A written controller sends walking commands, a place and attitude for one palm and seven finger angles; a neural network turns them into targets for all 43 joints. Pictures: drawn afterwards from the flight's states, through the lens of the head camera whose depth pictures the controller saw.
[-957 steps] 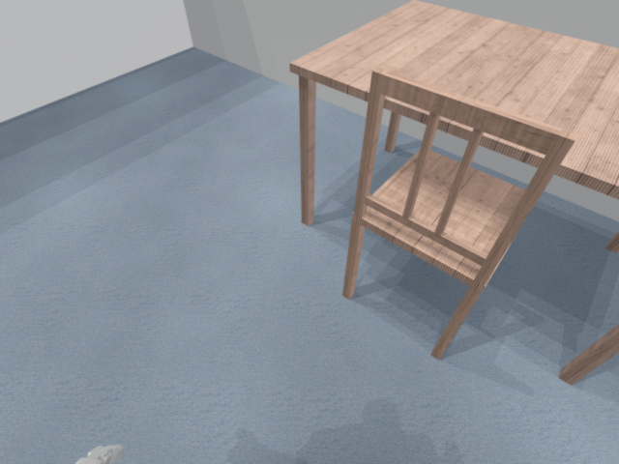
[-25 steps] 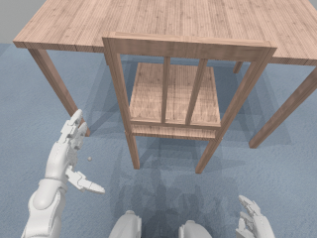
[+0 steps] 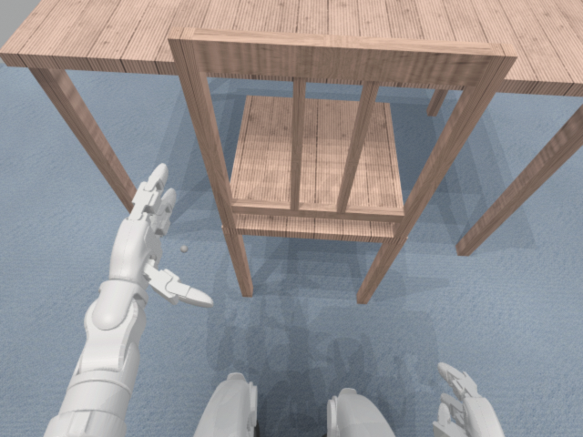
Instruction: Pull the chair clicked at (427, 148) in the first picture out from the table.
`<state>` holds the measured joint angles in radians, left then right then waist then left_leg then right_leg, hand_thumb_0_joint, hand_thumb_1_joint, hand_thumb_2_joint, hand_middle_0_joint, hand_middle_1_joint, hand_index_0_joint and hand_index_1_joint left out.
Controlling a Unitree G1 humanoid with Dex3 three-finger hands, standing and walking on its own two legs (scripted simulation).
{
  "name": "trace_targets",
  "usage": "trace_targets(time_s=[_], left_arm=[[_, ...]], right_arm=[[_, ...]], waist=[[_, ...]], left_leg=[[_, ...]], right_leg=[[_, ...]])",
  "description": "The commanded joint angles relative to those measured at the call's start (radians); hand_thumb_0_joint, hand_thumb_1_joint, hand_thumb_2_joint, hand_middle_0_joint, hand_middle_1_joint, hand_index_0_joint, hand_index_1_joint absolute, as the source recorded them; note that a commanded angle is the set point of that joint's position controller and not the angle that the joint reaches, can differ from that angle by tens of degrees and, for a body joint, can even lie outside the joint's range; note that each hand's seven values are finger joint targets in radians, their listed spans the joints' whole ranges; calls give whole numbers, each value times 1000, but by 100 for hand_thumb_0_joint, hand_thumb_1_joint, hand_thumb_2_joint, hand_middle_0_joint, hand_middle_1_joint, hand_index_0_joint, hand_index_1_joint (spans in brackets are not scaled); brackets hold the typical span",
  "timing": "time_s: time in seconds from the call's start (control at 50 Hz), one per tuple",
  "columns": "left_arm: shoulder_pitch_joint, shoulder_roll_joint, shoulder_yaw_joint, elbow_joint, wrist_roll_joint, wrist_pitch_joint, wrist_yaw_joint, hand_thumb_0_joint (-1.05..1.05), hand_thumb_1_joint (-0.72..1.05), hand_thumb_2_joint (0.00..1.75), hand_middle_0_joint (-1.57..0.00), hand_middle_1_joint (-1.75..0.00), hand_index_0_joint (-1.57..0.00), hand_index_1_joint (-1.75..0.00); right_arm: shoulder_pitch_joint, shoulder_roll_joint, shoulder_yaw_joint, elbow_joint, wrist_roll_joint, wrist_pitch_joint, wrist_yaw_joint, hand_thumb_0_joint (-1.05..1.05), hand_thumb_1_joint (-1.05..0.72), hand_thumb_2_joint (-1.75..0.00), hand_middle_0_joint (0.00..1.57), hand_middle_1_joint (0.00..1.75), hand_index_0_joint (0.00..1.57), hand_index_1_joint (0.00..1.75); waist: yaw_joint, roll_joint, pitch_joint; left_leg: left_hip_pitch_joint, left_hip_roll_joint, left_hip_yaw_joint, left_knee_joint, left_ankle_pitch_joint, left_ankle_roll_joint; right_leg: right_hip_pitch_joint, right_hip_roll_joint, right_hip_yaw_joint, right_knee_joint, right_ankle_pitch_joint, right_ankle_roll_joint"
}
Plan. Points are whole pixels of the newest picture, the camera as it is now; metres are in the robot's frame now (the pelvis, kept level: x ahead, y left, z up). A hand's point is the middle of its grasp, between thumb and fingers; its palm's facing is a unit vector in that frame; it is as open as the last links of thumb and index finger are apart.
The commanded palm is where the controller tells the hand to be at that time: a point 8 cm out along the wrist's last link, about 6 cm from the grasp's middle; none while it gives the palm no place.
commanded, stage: aim the fingers beside a spindle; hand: left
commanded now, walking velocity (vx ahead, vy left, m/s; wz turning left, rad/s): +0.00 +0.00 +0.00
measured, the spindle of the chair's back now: (296, 153) +0.54 +0.01 +0.03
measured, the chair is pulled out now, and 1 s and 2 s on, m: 0.00 0.00 0.00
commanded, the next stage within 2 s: push the fingers through the gap in 0.94 s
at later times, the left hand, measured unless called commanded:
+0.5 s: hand (205, 233) +0.39 +0.13 +0.02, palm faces -0.07 -1.00 -0.06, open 16.9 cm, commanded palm +0.36 +0.19 +0.02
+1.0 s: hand (204, 234) +0.39 +0.14 +0.02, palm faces -0.06 -1.00 -0.06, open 16.9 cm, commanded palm +0.37 +0.19 +0.01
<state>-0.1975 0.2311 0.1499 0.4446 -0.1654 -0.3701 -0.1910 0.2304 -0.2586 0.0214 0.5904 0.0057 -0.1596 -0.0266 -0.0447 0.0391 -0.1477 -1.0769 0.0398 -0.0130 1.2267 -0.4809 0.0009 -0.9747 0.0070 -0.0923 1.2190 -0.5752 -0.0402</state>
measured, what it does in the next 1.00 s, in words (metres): stands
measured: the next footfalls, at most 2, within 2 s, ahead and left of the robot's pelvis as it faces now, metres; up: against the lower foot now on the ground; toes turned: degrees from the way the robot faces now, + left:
none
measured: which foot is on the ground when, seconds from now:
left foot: down 0.00-1.00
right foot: down 0.00-1.00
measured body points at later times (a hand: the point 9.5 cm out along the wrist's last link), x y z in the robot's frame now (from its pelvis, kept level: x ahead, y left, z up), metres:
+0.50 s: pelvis +0.00 +0.01 -0.01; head +0.10 +0.01 +0.43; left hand +0.38 +0.19 +0.03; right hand +0.11 -0.25 -0.13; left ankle +0.06 +0.12 -0.63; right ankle +0.01 -0.10 -0.63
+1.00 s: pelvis +0.00 +0.01 -0.01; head +0.11 +0.01 +0.42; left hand +0.38 +0.19 +0.02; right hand +0.12 -0.25 -0.12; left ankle +0.06 +0.12 -0.63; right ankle +0.01 -0.10 -0.63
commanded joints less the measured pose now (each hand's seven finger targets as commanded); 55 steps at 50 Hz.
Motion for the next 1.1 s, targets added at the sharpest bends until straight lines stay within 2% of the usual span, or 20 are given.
trace_targets(time_s=[0.0, 0.04, 0.14, 0.18, 0.24, 0.32, 0.36, 0.4, 0.48, 0.52, 0.54, 0.6, 0.64, 0.72, 0.84, 0.94, 0.96, 1.0, 1.04, 1.08], left_arm=[[-254, 117, 43, -188, -11, -73, 21, 0, -50, 30, -6, -8, -6, -8], [-276, 136, 57, -160, -3, -74, 29, 0, -50, 30, -6, -8, -6, -8], [-343, 105, 30, -134, 14, -84, 54, 0, -50, 30, -6, -8, -6, -8], [-368, 128, 52, -131, 18, -96, 65, 0, -50, 30, -6, -8, -6, -8], [-392, 107, 30, -140, 29, -109, 78, 0, -50, 30, -6, -8, -6, -8], [-411, 94, 26, -82, 34, -112, 89, 0, -50, 30, -6, -8, -6, -8], [-385, 102, 38, -90, 37, -115, 94, 0, -50, 30, -6, -8, -6, -8], [-348, 95, 37, -84, 35, -110, 96, 0, -50, 30, -6, -8, -6, -8], [-377, 108, 45, -92, 36, -117, 101, 0, -50, 30, -6, -8, -6, -8], [-399, 96, 28, -96, 38, -125, 102, 0, -50, 30, -6, -8, -6, -8], [-438, 89, 7, -119, 37, -132, 101, 0, -50, 30, -6, -8, -6, -8], [-447, 102, 26, -85, 40, -136, 102, 0, -50, 30, -6, -8, -6, -8], [-465, 73, -9, -87, 39, -136, 98, 0, -50, 30, -6, -8, -6, -8], [-454, 72, -2, -51, 41, -124, 99, 0, -50, 30, -6, -8, -6, -8], [-378, 108, 40, -66, 42, -125, 106, 0, -50, 30, -6, -8, -6, -8], [-386, 85, 14, -109, 40, -133, 105, 0, -50, 30, -6, -8, -6, -8], [-385, 75, 4, -99, 40, -130, 104, 0, -50, 30, -6, -8, -6, -8], [-427, 83, 4, -93, 39, -131, 101, 0, -50, 30, -6, -8, -6, -8], [-446, 110, 22, -84, 37, -135, 103, 0, -50, 30, -6, -8, -6, -8], [-503, 86, 0, -53, 47, -136, 101, 0, -50, 30, -6, -8, -6, -8]], right_arm=[[32, -139, -64, -111, -2, -31, 0, 0, -90, -90, 20, 30, 20, 30], [37, -141, -64, -108, -1, -23, 2, 0, -90, -90, 20, 30, 20, 30], [44, -141, -67, -102, -4, -5, 9, 0, -90, -90, 20, 30, 20, 30], [47, -143, -69, -94, -8, 1, 10, 0, -90, -90, 20, 30, 20, 30], [56, -140, -70, -98, -12, 7, 17, 0, -90, -90, 20, 30, 20, 30], [58, -140, -71, -84, -13, 23, 22, 0, -90, -90, 20, 30, 20, 30], [59, -143, -73, -93, -13, 29, 25, 0, -90, -90, 20, 30, 20, 30], [59, -141, -72, -101, -13, 38, 29, 0, -90, -90, 20, 30, 20, 30], [53, -140, -71, -102, -11, 50, 27, 0, -90, -90, 20, 30, 20, 30], [49, -139, -69, -101, -10, 52, 25, 0, -90, -90, 20, 30, 20, 30], [48, -138, -68, -106, -5, 49, 23, 0, -90, -90, 20, 30, 20, 30], [52, -142, -69, -87, -10, 49, 18, 0, -90, -90, 20, 30, 20, 30], [53, -140, -70, -91, -7, 45, 18, 0, -90, -90, 20, 30, 20, 30], [53, -141, -70, -84, -10, 52, 21, 0, -90, -90, 20, 30, 20, 30], [51, -140, -68, -108, -11, 62, 27, 0, -90, -90, 20, 30, 20, 30], [49, -137, -71, -112, -10, 66, 27, 0, -90, -90, 20, 30, 20, 30], [50, -137, -70, -106, -10, 67, 28, 0, -90, -90, 20, 30, 20, 30], [47, -138, -69, -96, -10, 68, 24, 0, -90, -90, 20, 30, 20, 30], [49, -142, -68, -94, -6, 64, 20, 0, -90, -90, 20, 30, 20, 30], [49, -137, -65, -78, -9, 63, 18, 0, -90, -90, 20, 30, 20, 30]], waist=[[-17, -8, -373], [-18, -2, -363], [-33, -9, -365], [-28, -4, -386], [-28, 31, -422], [-40, -12, -403], [-24, 24, -421], [-18, -10, -424], [-28, -26, -406], [-35, -17, -396], [-38, 17, -395], [-45, -12, -400], [-49, 30, -404], [-47, 5, -403], [-21, 7, -432], [-26, 22, -431], [-36, 7, -428], [-48, -7, -399], [-42, -9, -396], [-61, 13, -384]], left_leg=[[308, -31, -30, -118, 229, 27], [292, -31, -30, -112, 225, 27], [282, -31, -34, -100, 209, 29], [275, -32, -32, -95, 200, 26], [310, -32, -39, -90, 251, 24], [275, -30, -37, -83, 221, 24], [305, -29, -42, -91, 234, 20], [295, -31, -38, -97, 238, 21], [271, -31, -34, -92, 204, 25], [264, -31, -34, -91, 182, 26], [279, -31, -38, -92, 183, 26], [277, -29, -43, -86, 174, 26], [303, -30, -46, -86, 190, 26], [299, -29, -48, -88, 191, 24], [287, -34, -36, -85, 239, 25], [310, -30, -42, -87, 251, 23], [312, -29, -42, -86, 248, 24], [274, -30, -37, -79, 202, 26], [265, -31, -39, -78, 202, 27], [268, -31, -42, -73, 184, 26]], right_leg=[[110, -2, 78, -193, 299, 10], [99, 0, 77, -185, 294, 7], [60, 1, 72, -173, 272, 7], [64, 0, 80, -172, 265, 8], [56, 2, 70, -149, 301, 2], [37, 3, 72, -150, 283, 7], [28, 2, 67, -144, 280, 3], [55, 3, 67, -148, 293, 4], [50, 4, 73, -155, 269, 8], [40, 4, 76, -159, 247, 8], [26, 4, 74, -156, 238, 5], [17, 6, 73, -157, 227, 7], [0, 5, 70, -154, 232, 4], [-2, 4, 65, -155, 234, 6], [51, 7, 71, -142, 295, 3], [37, 6, 67, -139, 299, 3], [35, 6, 67, -143, 299, 5], [28, 5, 74, -154, 266, 9], [30, 7, 74, -151, 261, 4], [-4, 6, 72, -151, 237, 7]])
